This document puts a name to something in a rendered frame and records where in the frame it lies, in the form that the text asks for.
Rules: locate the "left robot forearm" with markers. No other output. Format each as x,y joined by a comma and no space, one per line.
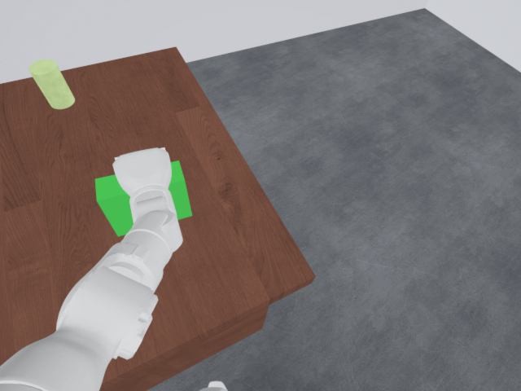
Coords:
145,249

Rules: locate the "sponge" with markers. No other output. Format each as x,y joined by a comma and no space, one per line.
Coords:
114,201

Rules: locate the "table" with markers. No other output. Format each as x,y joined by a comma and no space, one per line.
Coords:
236,258

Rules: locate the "left robot hand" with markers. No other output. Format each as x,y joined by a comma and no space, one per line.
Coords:
143,168

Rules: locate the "robot left upper arm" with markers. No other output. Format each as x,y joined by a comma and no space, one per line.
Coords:
109,318

